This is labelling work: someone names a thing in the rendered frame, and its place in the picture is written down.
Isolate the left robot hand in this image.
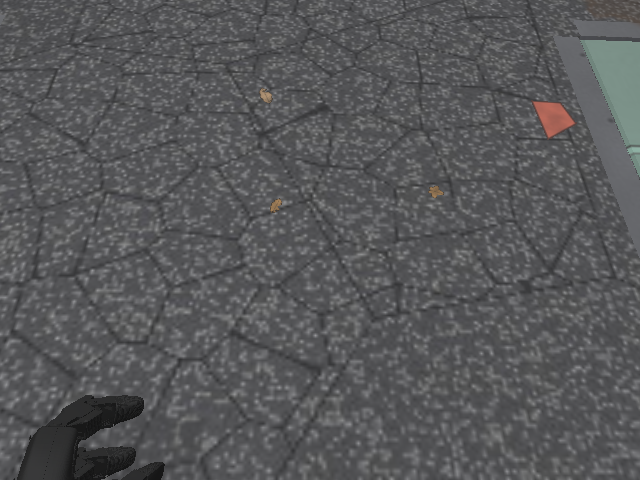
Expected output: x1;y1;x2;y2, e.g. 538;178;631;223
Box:
13;395;165;480

